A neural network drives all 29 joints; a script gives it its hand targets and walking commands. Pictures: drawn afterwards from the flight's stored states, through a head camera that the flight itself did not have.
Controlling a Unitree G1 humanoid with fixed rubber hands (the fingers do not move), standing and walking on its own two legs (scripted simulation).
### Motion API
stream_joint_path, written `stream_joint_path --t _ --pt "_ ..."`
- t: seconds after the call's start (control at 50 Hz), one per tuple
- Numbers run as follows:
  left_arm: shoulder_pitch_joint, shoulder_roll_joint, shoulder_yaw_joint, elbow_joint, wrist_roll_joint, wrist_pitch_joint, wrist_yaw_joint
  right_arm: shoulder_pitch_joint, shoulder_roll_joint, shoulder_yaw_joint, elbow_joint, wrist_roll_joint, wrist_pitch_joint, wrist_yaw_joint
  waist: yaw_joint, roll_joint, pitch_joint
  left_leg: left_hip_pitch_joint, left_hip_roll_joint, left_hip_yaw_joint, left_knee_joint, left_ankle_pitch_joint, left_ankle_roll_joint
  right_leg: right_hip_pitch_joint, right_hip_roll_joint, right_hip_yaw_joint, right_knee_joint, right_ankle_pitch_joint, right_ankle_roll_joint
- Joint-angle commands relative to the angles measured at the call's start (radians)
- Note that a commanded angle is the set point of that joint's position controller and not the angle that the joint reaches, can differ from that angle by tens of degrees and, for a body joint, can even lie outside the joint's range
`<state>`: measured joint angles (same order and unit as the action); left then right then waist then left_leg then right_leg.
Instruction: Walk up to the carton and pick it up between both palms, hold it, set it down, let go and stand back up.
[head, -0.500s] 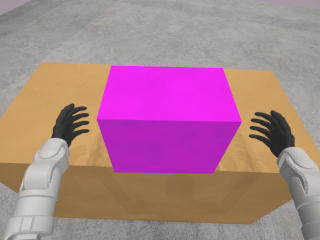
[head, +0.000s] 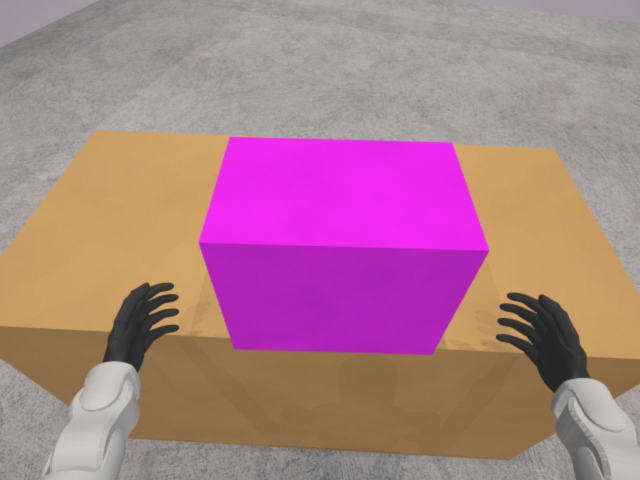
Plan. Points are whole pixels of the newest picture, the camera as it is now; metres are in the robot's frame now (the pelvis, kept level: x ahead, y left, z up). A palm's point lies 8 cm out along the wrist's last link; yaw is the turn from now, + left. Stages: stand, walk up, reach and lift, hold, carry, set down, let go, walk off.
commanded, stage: set down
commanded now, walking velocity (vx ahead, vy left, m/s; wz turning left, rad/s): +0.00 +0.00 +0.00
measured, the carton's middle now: (336, 251) +0.42 +0.00 +0.03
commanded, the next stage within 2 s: let go in 1.18 s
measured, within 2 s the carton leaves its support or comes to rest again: neither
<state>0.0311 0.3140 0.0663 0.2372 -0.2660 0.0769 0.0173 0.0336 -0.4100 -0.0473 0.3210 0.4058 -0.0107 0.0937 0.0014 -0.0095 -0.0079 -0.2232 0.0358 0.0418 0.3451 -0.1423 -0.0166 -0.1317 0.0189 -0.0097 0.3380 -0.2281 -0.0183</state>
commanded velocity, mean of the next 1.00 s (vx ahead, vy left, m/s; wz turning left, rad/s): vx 0.00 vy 0.00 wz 0.00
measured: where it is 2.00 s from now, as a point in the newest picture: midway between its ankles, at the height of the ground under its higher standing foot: outside the picture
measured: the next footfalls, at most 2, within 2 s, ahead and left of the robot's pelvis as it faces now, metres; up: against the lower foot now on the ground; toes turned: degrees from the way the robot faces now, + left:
none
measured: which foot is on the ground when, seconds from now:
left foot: down 0.00-1.00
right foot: down 0.00-1.00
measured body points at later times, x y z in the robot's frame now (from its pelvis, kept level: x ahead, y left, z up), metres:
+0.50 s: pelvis +0.01 +0.00 +0.00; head +0.01 +0.01 +0.45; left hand +0.22 +0.25 -0.02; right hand +0.23 -0.25 -0.02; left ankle +0.02 +0.13 -0.75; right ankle -0.03 -0.11 -0.75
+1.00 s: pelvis +0.02 +0.00 +0.00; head +0.01 +0.01 +0.45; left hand +0.19 +0.24 -0.07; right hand +0.19 -0.23 -0.06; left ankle +0.02 +0.13 -0.75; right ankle -0.03 -0.11 -0.75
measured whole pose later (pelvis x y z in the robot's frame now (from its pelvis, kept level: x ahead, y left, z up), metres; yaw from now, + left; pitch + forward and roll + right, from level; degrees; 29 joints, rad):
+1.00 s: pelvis +0.02 +0.00 +0.00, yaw -1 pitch -4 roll +0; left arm 0.25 0.23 0.02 0.46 -0.10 -0.01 0.00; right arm 0.23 -0.22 0.01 0.58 0.14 -0.19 0.04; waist 0.02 -0.02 0.05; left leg -0.10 0.03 0.06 0.35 -0.19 -0.02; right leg 0.00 0.01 0.01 0.32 -0.26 -0.01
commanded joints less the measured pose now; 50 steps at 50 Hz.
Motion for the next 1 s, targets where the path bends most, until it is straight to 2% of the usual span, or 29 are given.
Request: stream_joint_path --t 0.0,0.02,0.04,0.14,0.24,0.26,0.3,0.34,0.46,0.48,0.54,0.6,0.64,0.7,0.74,0.8,0.82,0.84,0.88,0.92,0.98 --pt "-0.190 0.156 0.043 -0.143 0.001 -0.117 0.007 -0.187 -0.183 -0.083 -0.158 -0.007 -0.091 0.007 0.008 -0.015 -0.234 0.303 -0.046 -0.048 0.040 0.208 0.002 -0.162 0.008 0.029 -0.065 0.220 0.021" --pt "-0.171 0.155 0.038 -0.132 0.006 -0.129 0.006 -0.170 -0.184 -0.083 -0.142 -0.008 -0.100 0.006 0.009 0.000 -0.232 0.312 -0.047 -0.050 0.042 0.223 0.004 -0.157 0.006 0.029 -0.064 0.231 0.020" --pt "-0.135 0.147 0.038 -0.112 0.008 -0.137 0.002 -0.146 -0.181 -0.073 -0.140 -0.009 -0.109 0.005 0.008 -0.016 -0.223 0.319 -0.043 -0.051 0.044 0.220 0.002 -0.155 0.008 0.029 -0.067 0.229 0.018" --pt "-0.072 0.137 0.024 -0.074 0.012 -0.189 0.003 -0.087 -0.157 -0.059 -0.118 -0.025 -0.155 0.002 0.016 -0.022 -0.190 0.312 -0.044 -0.048 0.045 0.221 0.001 -0.147 0.004 0.028 -0.067 0.216 0.016" --pt "-0.037 0.128 0.009 -0.080 0.019 -0.223 0.004 -0.029 -0.133 -0.051 -0.077 -0.037 -0.185 -0.004 0.005 -0.003 -0.146 0.307 -0.043 -0.045 0.040 0.199 -0.002 -0.138 -0.005 0.033 -0.068 0.206 0.009" --pt "-0.034 0.130 0.011 -0.081 0.023 -0.226 0.006 -0.038 -0.135 -0.053 -0.079 -0.038 -0.186 -0.004 0.014 0.001 -0.148 0.306 -0.043 -0.044 0.039 0.193 -0.002 -0.146 -0.002 0.032 -0.070 0.183 0.004" --pt "-0.035 0.130 -0.004 -0.101 0.017 -0.237 0.011 -0.026 -0.123 -0.052 -0.108 -0.047 -0.196 -0.003 0.005 0.006 -0.157 0.312 -0.043 -0.043 0.041 0.190 -0.001 -0.154 -0.003 0.030 -0.069 0.179 0.007" --pt "-0.019 0.124 -0.012 -0.085 0.028 -0.239 0.013 -0.018 -0.112 -0.047 -0.090 -0.060 -0.198 -0.005 0.005 0.014 -0.131 0.316 -0.044 -0.040 0.040 0.196 -0.004 -0.157 -0.007 0.032 -0.069 0.190 0.007" --pt "0.012 0.117 -0.013 -0.014 0.042 -0.241 0.006 0.009 -0.088 -0.040 -0.033 -0.102 -0.217 -0.011 0.009 -0.019 -0.108 0.296 -0.039 -0.041 0.035 0.168 -0.003 -0.143 -0.007 0.028 -0.069 0.170 0.004" --pt "-0.002 0.123 -0.008 -0.025 0.039 -0.246 0.008 -0.008 -0.088 -0.042 -0.052 -0.105 -0.222 -0.012 0.018 -0.019 -0.132 0.292 -0.040 -0.036 0.037 0.170 -0.001 -0.129 -0.005 0.028 -0.064 0.174 0.005" --pt "0.021 0.100 -0.016 0.043 0.058 -0.228 0.001 0.018 -0.066 -0.036 0.031 -0.140 -0.215 -0.018 0.004 -0.015 -0.102 0.300 -0.036 -0.033 0.029 0.164 -0.003 -0.130 -0.010 0.026 -0.069 0.172 0.001" --pt "0.039 0.086 -0.018 0.054 0.080 -0.207 0.000 0.032 -0.058 -0.016 0.066 -0.151 -0.211 -0.024 0.011 -0.003 -0.092 0.316 -0.036 -0.029 0.023 0.182 -0.008 -0.127 -0.006 0.022 -0.074 0.173 -0.001" --pt "0.043 0.082 -0.014 0.061 0.083 -0.193 -0.004 0.038 -0.042 -0.009 0.072 -0.160 -0.205 -0.027 0.006 -0.011 -0.086 0.333 -0.036 -0.025 0.023 0.202 -0.008 -0.125 -0.007 0.021 -0.081 0.188 0.000" --pt "0.075 0.089 0.005 0.052 0.104 -0.177 -0.010 0.061 -0.019 -0.004 0.048 -0.183 -0.212 -0.038 0.017 -0.021 -0.093 0.331 -0.041 -0.016 0.028 0.229 -0.006 -0.090 -0.008 0.017 -0.076 0.236 0.006" --pt "0.098 0.066 0.002 0.055 0.120 -0.173 -0.012 0.077 -0.007 0.000 0.062 -0.197 -0.221 -0.045 0.021 -0.006 -0.087 0.342 -0.041 -0.013 0.030 0.260 -0.013 -0.086 -0.006 0.019 -0.074 0.262 0.006" --pt "0.107 0.056 0.002 0.072 0.134 -0.153 -0.018 0.077 0.015 0.005 0.075 -0.218 -0.222 -0.051 0.025 -0.003 -0.069 0.340 -0.043 -0.008 0.028 0.246 -0.016 -0.087 -0.006 0.014 -0.083 0.236 0.005" --pt "0.112 0.058 0.002 0.084 0.141 -0.146 -0.020 0.086 0.027 0.004 0.094 -0.229 -0.219 -0.054 0.018 -0.001 -0.049 0.337 -0.043 -0.006 0.023 0.238 -0.014 -0.092 -0.009 0.016 -0.089 0.236 0.009" --pt "0.109 0.056 0.007 0.089 0.147 -0.140 -0.023 0.091 0.031 0.005 0.094 -0.239 -0.219 -0.055 0.026 -0.001 -0.040 0.339 -0.040 -0.004 0.022 0.237 -0.014 -0.094 -0.009 0.012 -0.090 0.227 0.006" --pt "0.114 0.056 0.001 0.067 0.154 -0.139 -0.020 0.102 0.038 -0.005 0.102 -0.253 -0.225 -0.061 0.014 0.005 -0.047 0.351 -0.040 0.000 0.029 0.262 -0.021 -0.096 -0.006 0.010 -0.087 0.244 0.008" --pt "0.115 0.051 0.005 0.064 0.168 -0.132 -0.016 0.104 0.048 -0.002 0.124 -0.263 -0.227 -0.059 0.021 0.030 -0.052 0.372 -0.037 0.002 0.030 0.262 -0.023 -0.107 -0.005 0.005 -0.088 0.222 0.001" --pt "0.112 0.038 0.003 0.097 0.183 -0.117 -0.016 0.087 0.064 0.000 0.154 -0.295 -0.224 -0.062 0.026 0.016 -0.026 0.352 -0.034 0.007 0.023 0.237 -0.017 -0.122 -0.005 0.006 -0.094 0.199 0.006"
